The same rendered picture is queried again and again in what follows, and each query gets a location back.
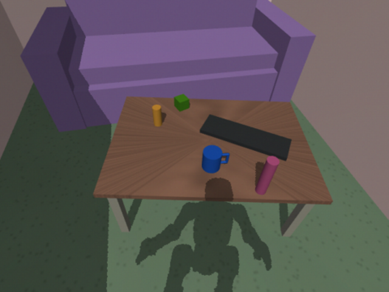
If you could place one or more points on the coffee table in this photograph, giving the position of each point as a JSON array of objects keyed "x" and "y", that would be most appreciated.
[{"x": 165, "y": 163}]

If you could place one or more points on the sofa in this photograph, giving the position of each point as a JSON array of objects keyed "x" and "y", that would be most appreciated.
[{"x": 86, "y": 58}]

